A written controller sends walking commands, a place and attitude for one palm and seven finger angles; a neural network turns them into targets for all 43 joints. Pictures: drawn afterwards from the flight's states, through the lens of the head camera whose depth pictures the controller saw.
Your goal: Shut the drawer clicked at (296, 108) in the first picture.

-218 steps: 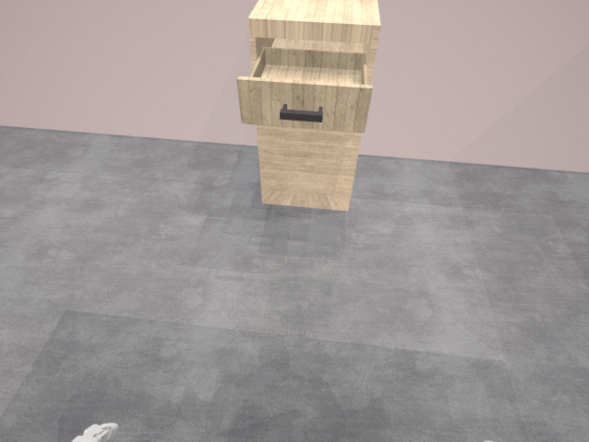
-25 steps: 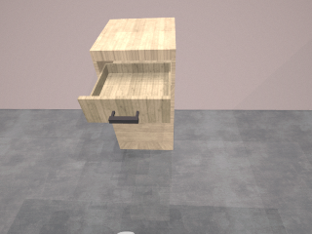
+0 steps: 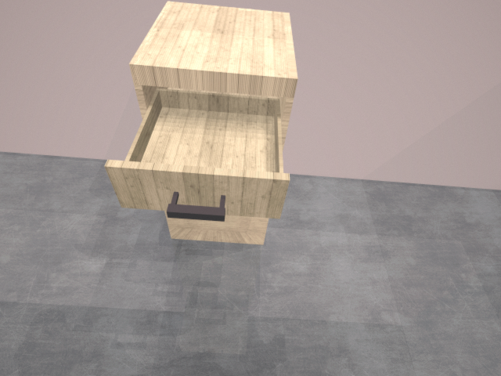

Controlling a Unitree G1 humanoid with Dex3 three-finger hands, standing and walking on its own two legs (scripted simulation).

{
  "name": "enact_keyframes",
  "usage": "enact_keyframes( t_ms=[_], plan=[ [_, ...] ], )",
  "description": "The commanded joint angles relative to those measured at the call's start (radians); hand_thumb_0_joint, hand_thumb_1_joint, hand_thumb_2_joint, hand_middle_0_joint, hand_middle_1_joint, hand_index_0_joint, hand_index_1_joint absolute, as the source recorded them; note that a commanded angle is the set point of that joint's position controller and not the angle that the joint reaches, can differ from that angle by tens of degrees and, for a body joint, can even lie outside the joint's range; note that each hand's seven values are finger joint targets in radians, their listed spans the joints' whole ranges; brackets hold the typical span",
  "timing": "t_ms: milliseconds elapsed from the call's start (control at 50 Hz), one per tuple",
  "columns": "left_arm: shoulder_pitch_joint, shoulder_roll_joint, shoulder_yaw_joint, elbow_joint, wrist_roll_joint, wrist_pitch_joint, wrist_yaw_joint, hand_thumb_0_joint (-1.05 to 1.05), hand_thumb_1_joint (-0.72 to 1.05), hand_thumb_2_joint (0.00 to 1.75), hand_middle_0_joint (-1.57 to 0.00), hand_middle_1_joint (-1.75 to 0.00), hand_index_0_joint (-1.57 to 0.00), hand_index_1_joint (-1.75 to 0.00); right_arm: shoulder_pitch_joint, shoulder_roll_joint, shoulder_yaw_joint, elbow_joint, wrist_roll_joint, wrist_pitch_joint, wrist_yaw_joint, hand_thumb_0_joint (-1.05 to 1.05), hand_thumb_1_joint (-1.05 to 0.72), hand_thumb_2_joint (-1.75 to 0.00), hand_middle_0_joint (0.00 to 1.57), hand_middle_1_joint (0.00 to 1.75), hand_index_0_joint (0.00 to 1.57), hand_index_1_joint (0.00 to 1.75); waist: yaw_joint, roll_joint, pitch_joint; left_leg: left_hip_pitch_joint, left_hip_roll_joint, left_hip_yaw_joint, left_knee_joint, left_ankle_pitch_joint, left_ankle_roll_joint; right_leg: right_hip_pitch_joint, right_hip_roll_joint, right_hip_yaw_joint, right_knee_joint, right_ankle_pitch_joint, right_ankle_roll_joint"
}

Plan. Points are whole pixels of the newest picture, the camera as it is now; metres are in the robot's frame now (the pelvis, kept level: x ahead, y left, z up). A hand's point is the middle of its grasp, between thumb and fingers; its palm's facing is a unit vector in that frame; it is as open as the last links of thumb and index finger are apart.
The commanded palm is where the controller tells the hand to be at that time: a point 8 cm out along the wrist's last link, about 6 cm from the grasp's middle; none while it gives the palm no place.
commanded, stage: take the last steps up to it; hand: left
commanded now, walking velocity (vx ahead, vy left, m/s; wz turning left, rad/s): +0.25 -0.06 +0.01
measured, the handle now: (198, 205) +0.45 +0.15 -0.06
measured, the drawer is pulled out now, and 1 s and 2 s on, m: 0.30 0.30 0.30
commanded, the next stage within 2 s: come to a stop and stand still in 0.28 s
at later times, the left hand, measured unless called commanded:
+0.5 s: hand (195, 332) +0.22 +0.12 -0.16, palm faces +0.04 -0.97 -0.22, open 7.3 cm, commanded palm none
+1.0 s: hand out of the picture +0.10 +0.16 -0.18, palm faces +0.09 -0.98 -0.19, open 7.4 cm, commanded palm none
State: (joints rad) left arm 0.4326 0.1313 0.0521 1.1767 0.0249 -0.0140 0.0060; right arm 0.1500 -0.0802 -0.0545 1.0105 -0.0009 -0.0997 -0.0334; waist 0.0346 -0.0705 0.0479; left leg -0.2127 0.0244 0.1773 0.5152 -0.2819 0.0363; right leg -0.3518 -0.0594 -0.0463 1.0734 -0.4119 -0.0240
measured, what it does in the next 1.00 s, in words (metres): walks ahead: right foot, then left foot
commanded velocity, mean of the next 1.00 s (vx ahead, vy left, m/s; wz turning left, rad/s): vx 0.00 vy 0.02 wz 0.01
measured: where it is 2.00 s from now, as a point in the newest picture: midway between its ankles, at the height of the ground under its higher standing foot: outside the picture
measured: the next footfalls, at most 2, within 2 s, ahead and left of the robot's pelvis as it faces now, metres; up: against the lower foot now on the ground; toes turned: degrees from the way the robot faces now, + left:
right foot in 0.34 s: +0.24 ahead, -0.16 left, +0.00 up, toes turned -7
left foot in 0.76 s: +0.18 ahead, +0.07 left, +0.00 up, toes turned +3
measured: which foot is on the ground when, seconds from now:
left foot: down 0.00-0.34, up 0.36-0.74, down 0.76-1.00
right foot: up 0.00-0.32, down 0.34-0.78, up 0.80-1.00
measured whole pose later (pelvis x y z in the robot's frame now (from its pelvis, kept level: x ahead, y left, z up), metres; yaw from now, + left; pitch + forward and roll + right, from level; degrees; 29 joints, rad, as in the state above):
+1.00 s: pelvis +0.12 -0.02 +0.01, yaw +1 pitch +0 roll +1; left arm 0.27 0.17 0.04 1.10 0.02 0.04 0.03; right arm 0.17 -0.14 -0.03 1.05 -0.01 0.01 -0.04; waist 0.04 -0.05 0.04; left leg -0.23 -0.03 0.09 0.41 -0.18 0.05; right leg -0.27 -0.05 -0.02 0.73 -0.43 0.02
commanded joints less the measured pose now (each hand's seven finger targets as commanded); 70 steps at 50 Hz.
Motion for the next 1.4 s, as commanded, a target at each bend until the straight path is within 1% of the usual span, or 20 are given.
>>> enact_keyframes(
  t_ms=[0, 220, 280, 300, 320, 340, 360, 460, 620, 700, 740, 760, 800, 960, 1020, 1060, 1080, 1120, 1240, 1380],
  plan=[
    [-0.008, 0.012, 0.016, -0.09, 0.007, -0.015, -0.007, 0.0, 0.9, 0.9, -0.2, -0.3, -0.2, -0.3, 0.21, -0.111, -0.004, 0.048, -0.02, 0.01, -0.002, 0.0, -0.9, -0.9, 0.2, 0.3, 0.2, 0.3, -0.029, 0.175, 0.05, 0.068, 0.284, -0.214, -0.313, 0.414, 0.129, -0.216, -0.064, 0.03, 0.066, 0.131, 0.024],
    [-0.298, 0.075, 0.012, -0.22, 0.001, -0.005, -0.022, 0.0, 0.9, 0.9, -0.2, -0.3, -0.2, -0.3, 0.246, -0.208, -0.021, 0.055, -0.035, 0.037, 0.009, 0.0, -0.9, -0.9, 0.2, 0.3, 0.2, 0.3, -0.063, 0.207, 0.083, 0.096, 0.261, -0.154, -0.256, 0.402, 0.111, -0.11, -0.029, -0.06, -0.408, 0.191, 0.022],
    [-0.138, 0.119, 0.024, -0.169, 0.004, -0.024, -0.02, 0.0, 0.9, 0.9, -0.2, -0.3, -0.2, -0.3, 0.237, -0.217, -0.018, 0.064, -0.028, 0.046, 0.012, 0.0, -0.9, -0.9, 0.2, 0.3, 0.2, 0.3, 0.017, 0.127, -0.028, 0.058, 0.202, -0.105, -0.038, 0.366, 0.056, 0.195, 0.018, -0.086, -0.576, 0.276, 0.01],
    [-0.033, 0.182, 0.038, -0.133, 0.007, -0.038, -0.013, 0.0, 0.9, 0.9, -0.2, -0.3, -0.2, -0.3, 0.246, -0.192, -0.014, 0.065, -0.019, 0.044, 0.019, 0.0, -0.9, -0.9, 0.2, 0.3, 0.2, 0.3, 0.061, 0.017, -0.107, -0.062, 0.145, -0.065, 0.153, 0.227, 0.018, 0.393, -0.066, 0.014, -0.605, 0.323, -0.015],
    [0.045, 0.287, 0.063, -0.117, 0.007, -0.044, -0.001, 0.0, 0.9, 0.9, -0.2, -0.3, -0.2, -0.3, 0.293, -0.123, 0.0, 0.045, -0.012, 0.046, 0.025, 0.0, -0.9, -0.9, 0.2, 0.3, 0.2, 0.3, 0.068, -0.265, -0.203, -0.272, 0.012, 0.002, 0.424, -0.217, -0.031, 0.567, -0.323, 0.331, -0.699, 0.456, -0.108],
    [0.06, 0.301, 0.055, -0.119, -0.014, -0.038, 0.003, 0.0, 0.9, 0.9, -0.2, -0.3, -0.2, -0.3, 0.258, -0.162, 0.0, 0.032, -0.008, 0.059, 0.014, 0.0, -0.9, -0.9, 0.2, 0.3, 0.2, 0.3, 0.074, -0.189, -0.216, -0.276, 0.015, -0.118, 0.588, -0.357, -0.025, 0.491, -0.385, 0.401, -0.769, 0.518, -0.173],
    [-0.025, 0.258, 0.048, -0.129, -0.014, -0.036, 0.008, 0.0, 0.9, 0.9, -0.2, -0.3, -0.2, -0.3, 0.248, -0.149, -0.007, 0.043, -0.01, 0.061, 0.012, 0.0, -0.9, -0.9, 0.2, 0.3, 0.2, 0.3, 0.043, -0.121, -0.131, -0.3, 0.046, -0.151, 0.661, -0.29, -0.024, 0.398, -0.352, 0.336, -0.787, 0.486, -0.185],
    [-0.266, 0.148, 0.009, -0.197, -0.005, -0.025, 0.033, 0.0, 0.9, 0.9, -0.2, -0.3, -0.2, -0.3, 0.294, -0.079, 0.017, 0.1, -0.005, 0.115, 0.005, 0.0, -0.9, -0.9, 0.2, 0.3, 0.2, 0.3, -0.072, -0.014, -0.045, -0.09, 0.072, -0.159, 0.45, -0.139, -0.072, 0.039, -0.243, 0.062, -0.79, 0.706, -0.142],
    [-0.202, 0.198, 0.039, -0.186, 0.004, 0.015, 0.042, 0.0, 0.9, 0.9, -0.2, -0.3, -0.2, -0.3, 0.189, -0.113, -0.005, 0.034, -0.006, 0.137, 0.01, 0.0, -0.9, -0.9, 0.2, 0.3, 0.2, 0.3, -0.019, -0.058, -0.058, -0.114, 0.028, -0.145, 0.273, -0.139, -0.08, 0.088, -0.278, 0.145, -0.772, 0.525, -0.187],
    [-0.215, 0.18, 0.035, -0.183, -0.004, 0.026, 0.037, 0.0, 0.9, 0.9, -0.2, -0.3, -0.2, -0.3, 0.237, -0.106, -0.002, 0.045, -0.007, 0.118, 0.01, 0.0, -0.9, -0.9, 0.2, 0.3, 0.2, 0.3, -0.053, -0.069, -0.081, 0.07, 0.014, -0.13, -0.058, 0.076, -0.065, 0.036, -0.194, 0.103, -0.683, 0.333, -0.095],
    [-0.181, 0.098, 0.018, -0.194, -0.013, 0.036, 0.029, 0.0, 0.9, 0.9, -0.2, -0.3, -0.2, -0.3, 0.2, -0.199, -0.013, 0.012, -0.018, 0.1, 0.006, 0.0, -0.9, -0.9, 0.2, 0.3, 0.2, 0.3, -0.028, 0.233, -0.047, 0.005, 0.229, -0.387, -0.244, 0.178, 0.026, -0.023, -0.026, -0.01, -0.521, 0.08, 0.009],
    [-0.188, 0.087, 0.015, -0.191, -0.012, 0.037, 0.031, 0.0, 0.9, 0.9, -0.2, -0.3, -0.2, -0.3, 0.131, -0.226, -0.009, -0.015, -0.023, 0.102, 0.002, 0.0, -0.9, -0.9, 0.2, 0.3, 0.2, 0.3, -0.013, 0.281, -0.015, -0.121, 0.299, -0.436, -0.302, 0.219, 0.088, 0.044, 0.007, -0.027, -0.423, 0.009, 0.024],
    [-0.156, 0.097, 0.013, -0.159, -0.002, 0.051, 0.032, 0.0, 0.9, 0.9, -0.2, -0.3, -0.2, -0.3, 0.034, -0.197, 0.003, -0.027, -0.021, 0.096, -0.009, 0.0, -0.9, -0.9, 0.2, 0.3, 0.2, 0.3, 0.009, 0.298, -0.012, -0.144, 0.246, -0.364, -0.33, 0.19, 0.11, 0.061, 0.006, 0.037, -0.266, -0.027, 0.021],
    [-0.116, 0.076, -0.015, -0.111, -0.006, 0.034, 0.035, 0.0, 0.9, 0.9, -0.2, -0.3, -0.2, -0.3, 0.098, -0.202, 0.003, 0.02, -0.014, 0.095, -0.012, 0.0, -0.9, -0.9, 0.2, 0.3, 0.2, 0.3, -0.029, 0.177, -0.065, 0.117, 0.215, -0.318, -0.243, 0.358, 0.128, 0.042, 0.002, 0.029, -0.45, -0.03, 0.047],
    [-0.044, 0.095, -0.02, -0.073, -0.006, 0.017, 0.041, 0.0, 0.9, 0.9, -0.2, -0.3, -0.2, -0.3, 0.107, -0.187, 0.005, 0.041, -0.001, 0.092, -0.005, 0.0, -0.9, -0.9, 0.2, 0.3, 0.2, 0.3, -0.013, 0.099, -0.087, 0.081, 0.148, -0.279, -0.161, 0.308, 0.059, 0.197, -0.01, 0.057, -0.75, 0.232, 0.041],
    [-0.07, 0.118, -0.026, -0.066, -0.008, 0.005, 0.042, 0.0, 0.9, 0.9, -0.2, -0.3, -0.2, -0.3, 0.097, -0.149, 0.015, 0.043, 0.005, 0.092, 0.0, 0.0, -0.9, -0.9, 0.2, 0.3, 0.2, 0.3, -0.043, 0.031, -0.038, 0.061, 0.079, -0.227, -0.159, 0.191, -0.008, 0.157, -0.091, 0.144, -0.77, 0.295, 0.001],
    [-0.073, 0.12, -0.03, -0.067, -0.009, 0.004, 0.039, 0.0, 0.9, 0.9, -0.2, -0.3, -0.2, -0.3, 0.099, -0.148, 0.016, 0.046, 0.003, 0.09, 0.005, 0.0, -0.9, -0.9, 0.2, 0.3, 0.2, 0.3, -0.046, 0.075, -0.037, 0.091, 0.068, -0.226, -0.175, 0.17, -0.016, 0.127, -0.098, 0.137, -0.767, 0.267, -0.007],
    [-0.094, 0.106, -0.031, -0.064, -0.009, -0.005, 0.039, 0.0, 0.9, 0.9, -0.2, -0.3, -0.2, -0.3, 0.107, -0.151, 0.013, 0.062, -0.003, 0.094, 0.004, 0.0, -0.9, -0.9, 0.2, 0.3, 0.2, 0.3, -0.054, -0.066, -0.047, 0.11, 0.079, -0.209, -0.153, 0.207, -0.018, 0.128, -0.07, 0.128, -0.773, 0.291, 0.0],
    [-0.082, 0.099, -0.035, -0.057, -0.012, 0.006, 0.037, 0.0, 0.9, 0.9, -0.2, -0.3, -0.2, -0.3, 0.127, -0.152, 0.03, 0.103, -0.007, 0.106, 0.007, 0.0, -0.9, -0.9, 0.2, 0.3, 0.2, 0.3, -0.047, 0.024, 0.095, 0.059, 0.065, -0.217, -0.212, 0.045, -0.026, 0.033, -0.056, 0.129, -0.833, 0.021, -0.001],
    [-0.05, 0.093, -0.031, -0.051, -0.017, 0.008, 0.035, 0.0, 0.9, 0.9, -0.2, -0.3, -0.2, -0.3, 0.187, -0.13, 0.036, 0.127, -0.012, 0.107, 0.003, 0.0, -0.9, -0.9, 0.2, 0.3, 0.2, 0.3, -0.039, 0.087, 0.092, 0.024, 0.057, -0.219, -0.211, 0.013, -0.029, 0.043, -0.05, 0.128, -0.828, -0.009, -0.009]
  ],
)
